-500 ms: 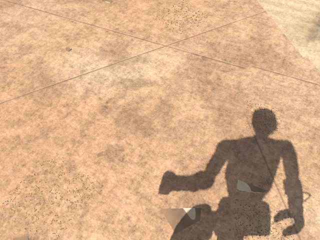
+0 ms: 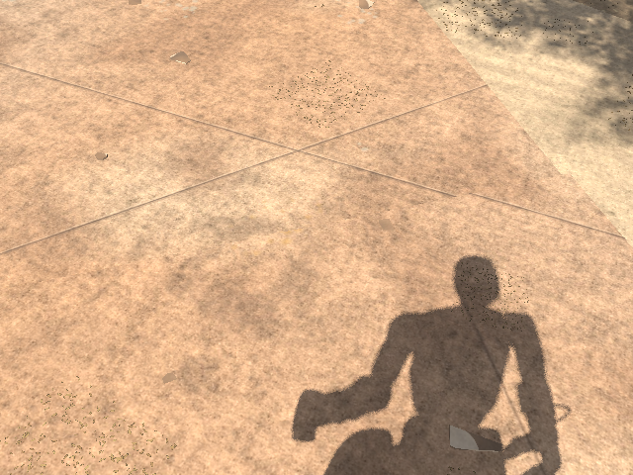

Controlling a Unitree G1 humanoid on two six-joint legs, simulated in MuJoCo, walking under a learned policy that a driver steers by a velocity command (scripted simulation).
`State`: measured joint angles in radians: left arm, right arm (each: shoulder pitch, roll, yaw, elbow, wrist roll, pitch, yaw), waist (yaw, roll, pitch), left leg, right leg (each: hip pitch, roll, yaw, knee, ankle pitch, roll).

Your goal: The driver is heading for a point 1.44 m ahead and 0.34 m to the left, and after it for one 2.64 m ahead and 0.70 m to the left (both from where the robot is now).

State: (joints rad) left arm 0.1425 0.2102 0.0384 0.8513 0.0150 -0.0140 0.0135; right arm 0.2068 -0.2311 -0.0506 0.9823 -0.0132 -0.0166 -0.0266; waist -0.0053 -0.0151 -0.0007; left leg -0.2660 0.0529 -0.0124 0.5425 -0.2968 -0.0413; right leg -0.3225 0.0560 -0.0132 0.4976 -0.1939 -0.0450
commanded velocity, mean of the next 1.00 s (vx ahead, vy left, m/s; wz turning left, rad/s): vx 0.00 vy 0.00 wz -0.01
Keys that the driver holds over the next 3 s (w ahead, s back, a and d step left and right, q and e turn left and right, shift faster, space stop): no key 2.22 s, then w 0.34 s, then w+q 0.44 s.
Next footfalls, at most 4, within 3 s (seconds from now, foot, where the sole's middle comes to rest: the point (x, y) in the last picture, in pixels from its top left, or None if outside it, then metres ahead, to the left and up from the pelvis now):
3.00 left None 0.47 0.13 -0.77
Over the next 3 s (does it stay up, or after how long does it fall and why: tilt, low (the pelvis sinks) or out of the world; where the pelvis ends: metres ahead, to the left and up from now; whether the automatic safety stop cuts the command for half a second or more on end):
stays up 0.32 0.03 -0.03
